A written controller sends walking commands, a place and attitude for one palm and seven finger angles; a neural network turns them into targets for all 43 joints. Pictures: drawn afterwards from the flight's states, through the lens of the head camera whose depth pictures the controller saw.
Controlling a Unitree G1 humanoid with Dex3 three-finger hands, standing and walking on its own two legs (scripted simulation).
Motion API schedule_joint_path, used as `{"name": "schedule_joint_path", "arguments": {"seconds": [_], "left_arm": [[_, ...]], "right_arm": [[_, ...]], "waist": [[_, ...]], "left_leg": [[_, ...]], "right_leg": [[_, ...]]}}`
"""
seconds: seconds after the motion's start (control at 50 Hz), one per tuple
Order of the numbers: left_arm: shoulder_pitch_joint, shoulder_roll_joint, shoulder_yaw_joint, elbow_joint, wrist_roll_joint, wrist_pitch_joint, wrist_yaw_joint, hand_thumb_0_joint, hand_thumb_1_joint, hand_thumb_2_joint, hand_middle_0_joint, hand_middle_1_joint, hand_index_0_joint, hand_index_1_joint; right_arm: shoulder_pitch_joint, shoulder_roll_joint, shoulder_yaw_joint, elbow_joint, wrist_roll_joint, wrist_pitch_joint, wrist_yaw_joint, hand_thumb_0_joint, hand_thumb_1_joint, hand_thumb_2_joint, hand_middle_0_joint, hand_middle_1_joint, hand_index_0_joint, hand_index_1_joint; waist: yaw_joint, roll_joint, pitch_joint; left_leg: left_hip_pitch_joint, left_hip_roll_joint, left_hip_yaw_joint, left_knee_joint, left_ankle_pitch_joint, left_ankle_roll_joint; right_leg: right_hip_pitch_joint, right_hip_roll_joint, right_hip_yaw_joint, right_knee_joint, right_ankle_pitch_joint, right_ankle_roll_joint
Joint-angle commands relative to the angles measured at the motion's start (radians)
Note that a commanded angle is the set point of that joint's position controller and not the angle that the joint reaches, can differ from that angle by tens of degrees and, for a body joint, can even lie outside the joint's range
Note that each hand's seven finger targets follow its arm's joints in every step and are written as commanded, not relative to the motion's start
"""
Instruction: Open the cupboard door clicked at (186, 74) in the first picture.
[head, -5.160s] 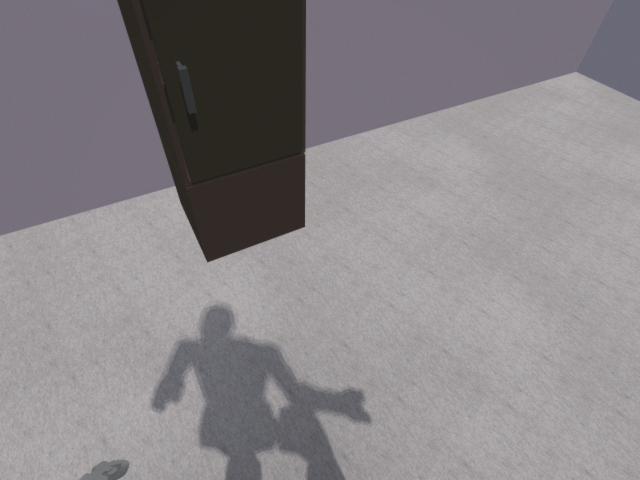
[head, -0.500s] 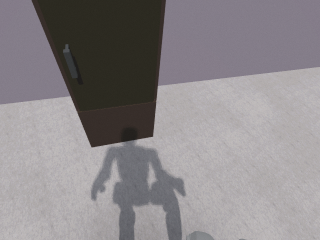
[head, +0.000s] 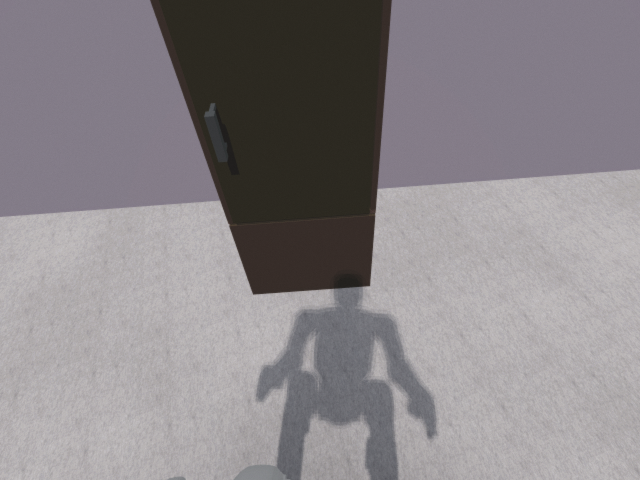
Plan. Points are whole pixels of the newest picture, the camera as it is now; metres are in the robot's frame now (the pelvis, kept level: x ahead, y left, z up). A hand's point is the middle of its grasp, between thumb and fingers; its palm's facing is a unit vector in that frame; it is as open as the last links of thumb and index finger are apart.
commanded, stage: take the last steps up to it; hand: left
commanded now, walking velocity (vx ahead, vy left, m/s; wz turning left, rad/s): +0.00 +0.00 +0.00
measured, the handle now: (218, 132) +0.81 +0.26 -0.02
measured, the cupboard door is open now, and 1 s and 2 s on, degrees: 0 0 0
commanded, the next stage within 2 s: come to a stop and stand still in 0.90 s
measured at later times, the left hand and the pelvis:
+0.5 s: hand out of the picture +0.04 +0.26 -0.17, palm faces +0.10 -0.98 -0.16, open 7.4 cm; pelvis +0.05 +0.07 +0.01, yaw +3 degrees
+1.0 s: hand (219, 385) +0.29 +0.19 -0.16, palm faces +0.10 -0.97 -0.22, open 7.1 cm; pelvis +0.23 +0.00 +0.00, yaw +4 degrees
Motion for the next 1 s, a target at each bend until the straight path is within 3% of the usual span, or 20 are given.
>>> {"name": "schedule_joint_path", "arguments": {"seconds": [0.0,0.06,0.12,0.14,0.18,0.2,0.22,0.26,0.32,0.5,0.62,0.66,0.7,0.72,0.74,0.76,0.78,0.82,0.88,0.98], "left_arm": [[0.079,0.232,0.063,-0.029,0.008,-0.02,0.016,0.0,0.9,0.9,-0.2,-0.3,-0.2,-0.3],[0.113,0.245,0.071,0.006,0.01,-0.023,0.008,0.0,0.9,0.9,-0.2,-0.3,-0.2,-0.3],[0.091,0.24,0.069,0.03,0.006,-0.023,-0.001,0.0,0.9,0.9,-0.2,-0.3,-0.2,-0.3],[0.074,0.215,0.064,0.031,-0.002,-0.017,-0.005,0.0,0.9,0.9,-0.2,-0.3,-0.2,-0.3],[0.019,0.094,0.033,-0.022,-0.004,-0.012,-0.016,0.0,0.9,0.9,-0.2,-0.3,-0.2,-0.3],[-0.032,0.121,0.035,-0.028,0.003,-0.015,-0.017,0.0,0.9,0.9,-0.2,-0.3,-0.2,-0.3],[-0.026,0.128,0.04,-0.007,0.009,-0.012,-0.018,0.0,0.9,0.9,-0.2,-0.3,-0.2,-0.3],[0.006,0.131,0.044,0.047,0.01,-0.013,-0.034,0.0,0.9,0.9,-0.2,-0.3,-0.2,-0.3],[0.082,0.109,0.038,0.099,0.005,-0.014,-0.043,0.0,0.9,0.9,-0.2,-0.3,-0.2,-0.3],[-0.046,0.076,0.038,0.066,0.001,-0.012,-0.042,0.0,0.9,0.9,-0.2,-0.3,-0.2,-0.3],[-0.159,0.044,0.03,0.032,-0.006,-0.034,-0.048,0.0,0.9,0.9,-0.2,-0.3,-0.2,-0.3],[-0.1,0.05,0.036,0.048,-0.006,-0.044,-0.046,0.0,0.9,0.9,-0.2,-0.3,-0.2,-0.3],[0.137,0.094,0.051,0.127,-0.001,-0.063,-0.04,0.0,0.9,0.9,-0.2,-0.3,-0.2,-0.3],[0.286,0.184,0.074,0.166,0.007,-0.077,-0.027,0.0,0.9,0.9,-0.2,-0.3,-0.2,-0.3],[0.37,0.274,0.096,0.186,-0.001,-0.077,-0.016,0.0,0.9,0.9,-0.2,-0.3,-0.2,-0.3],[0.343,0.269,0.092,0.18,-0.017,-0.07,-0.011,0.0,0.9,0.9,-0.2,-0.3,-0.2,-0.3],[0.242,0.23,0.082,0.163,-0.015,-0.071,-0.009,0.0,0.9,0.9,-0.2,-0.3,-0.2,-0.3],[0.096,0.14,0.059,0.123,-0.014,-0.071,-0.001,0.0,0.9,0.9,-0.2,-0.3,-0.2,-0.3],[0.052,0.071,0.029,0.12,-0.005,-0.085,0.001,0.0,0.9,0.9,-0.2,-0.3,-0.2,-0.3],[0.073,0.083,0.028,0.127,-0.003,-0.087,-0.002,0.0,0.9,0.9,-0.2,-0.3,-0.2,-0.3]], "right_arm": [[-0.093,-0.03,0.005,-0.088,0.008,-0.028,-0.008,0.0,-0.9,-0.9,0.2,0.3,0.2,0.3],[-0.089,-0.019,0.017,-0.084,0.007,-0.044,-0.005,0.0,-0.9,-0.9,0.2,0.3,0.2,0.3],[-0.002,-0.02,0.02,-0.054,0.002,-0.067,-0.004,0.0,-0.9,-0.9,0.2,0.3,0.2,0.3],[0.063,-0.046,0.017,-0.03,0.001,-0.08,-0.008,0.0,-0.9,-0.9,0.2,0.3,0.2,0.3],[0.21,-0.201,-0.016,0.004,-0.011,-0.09,-0.024,0.0,-0.9,-0.9,0.2,0.3,0.2,0.3],[0.209,-0.198,-0.011,0.012,-0.012,-0.085,-0.03,0.0,-0.9,-0.9,0.2,0.3,0.2,0.3],[0.171,-0.151,0.001,0.012,-0.011,-0.091,-0.037,0.0,-0.9,-0.9,0.2,0.3,0.2,0.3],[0.101,-0.079,0.027,-0.001,-0.005,-0.104,-0.045,0.0,-0.9,-0.9,0.2,0.3,0.2,0.3],[0.109,-0.056,0.032,0.006,0.006,-0.127,-0.05,0.0,-0.9,-0.9,0.2,0.3,0.2,0.3],[0.261,-0.016,0.03,0.088,0.004,-0.148,-0.063,0.0,-0.9,-0.9,0.2,0.3,0.2,0.3],[0.317,-0.018,0.023,0.133,-0.013,-0.145,-0.063,0.0,-0.9,-0.9,0.2,0.3,0.2,0.3],[0.298,-0.028,0.023,0.139,-0.011,-0.143,-0.063,0.0,-0.9,-0.9,0.2,0.3,0.2,0.3],[0.275,-0.035,0.021,0.139,0.002,-0.145,-0.059,0.0,-0.9,-0.9,0.2,0.3,0.2,0.3],[0.28,-0.004,0.025,0.124,0.013,-0.148,-0.047,0.0,-0.9,-0.9,0.2,0.3,0.2,0.3],[0.32,0.05,0.033,0.098,0.02,-0.15,-0.047,0.0,-0.9,-0.9,0.2,0.3,0.2,0.3],[0.244,0.017,0.029,0.083,0.023,-0.144,-0.049,0.0,-0.9,-0.9,0.2,0.3,0.2,0.3],[0.206,0.037,0.023,0.088,0.022,-0.143,-0.043,0.0,-0.9,-0.9,0.2,0.3,0.2,0.3],[0.161,0.062,0.021,0.077,0.006,-0.126,-0.036,0.0,-0.9,-0.9,0.2,0.3,0.2,0.3],[0.222,0.104,0.031,0.098,-0.004,-0.095,-0.032,0.0,-0.9,-0.9,0.2,0.3,0.2,0.3],[0.135,0.106,0.035,0.058,-0.002,-0.088,-0.02,0.0,-0.9,-0.9,0.2,0.3,0.2,0.3]], "waist": [[0.07,-0.231,-0.049],[0.085,-0.259,-0.082],[0.037,-0.218,-0.078],[0.002,-0.126,-0.086],[-0.067,0.33,-0.028],[-0.071,0.227,0.033],[-0.046,0.226,0.048],[-0.01,0.165,0.112],[0.022,0.083,0.075],[-0.008,0.054,0.099],[-0.044,0.103,0.095],[-0.007,0.105,0.064],[0.1,0.035,-0.072],[0.16,-0.125,-0.192],[0.152,-0.324,-0.303],[0.161,-0.199,-0.25],[0.127,-0.191,-0.174],[0.061,-0.037,-0.029],[-0.007,-0.11,0.006],[-0.004,-0.141,0.0]], "left_leg": [[-0.003,0.001,0.051,-0.191,-0.058,-0.007],[0.065,-0.004,0.089,-0.323,-0.06,0.01],[0.258,-0.014,0.134,-0.555,0.027,0.035],[0.399,0.001,0.107,-0.677,0.07,0.045],[0.505,0.356,-0.401,-0.912,-0.134,0.189],[0.418,0.391,-0.411,-0.941,-0.161,0.234],[0.365,0.347,-0.37,-0.956,-0.202,0.222],[0.301,0.271,-0.247,-0.958,-0.094,0.183],[0.34,0.217,-0.123,-0.945,0.135,0.181],[0.472,0.265,-0.087,-0.927,0.371,0.236],[0.493,0.257,-0.037,-0.836,0.565,0.219],[0.444,0.248,-0.003,-0.751,0.716,0.203],[0.357,0.184,0.059,-0.487,0.785,0.151],[0.134,0.117,0.107,-0.231,0.528,0.107],[-0.061,-0.029,0.118,0.097,-0.162,0.071],[-0.104,0.006,0.013,0.227,-0.186,0.097],[-0.119,0.048,0.002,0.27,-0.094,0.099],[-0.101,0.105,-0.009,0.225,0.024,0.093],[-0.021,0.107,0.032,0.081,0.088,0.061],[0.001,0.094,0.088,-0.189,0.142,0.032]], "right_leg": [[0.084,-0.231,0.162,-0.162,0.423,-0.131],[0.109,-0.242,0.177,-0.181,0.264,-0.12],[-0.017,-0.207,0.142,-0.158,-0.076,-0.074],[-0.134,-0.17,0.099,-0.079,-0.176,-0.036],[-0.473,0.036,-0.033,0.362,-0.336,0.051],[-0.493,0.003,0.069,0.464,-0.295,0.027],[-0.48,-0.017,0.098,0.52,-0.233,0.021],[-0.456,-0.028,0.118,0.577,-0.088,0.023],[-0.425,-0.017,0.105,0.59,0.023,0.042],[-0.544,-0.042,0.1,0.451,0.078,0.063],[-0.413,0.005,0.031,0.185,0.017,0.016],[-0.256,0.046,0.007,0.102,0.015,-0.012],[0.088,0.081,-0.006,-0.008,0.141,-0.035],[0.364,-0.104,0.209,-0.031,0.172,-0.101],[0.499,-0.366,0.591,-0.133,0.313,-0.208],[0.41,-0.368,0.59,-0.194,0.269,-0.245],[0.284,-0.331,0.538,-0.229,0.144,-0.225],[0.042,-0.279,0.377,-0.274,0.086,-0.185],[-0.098,-0.199,0.169,-0.302,0.271,-0.137],[-0.07,-0.16,0.105,-0.297,0.368,-0.152]]}}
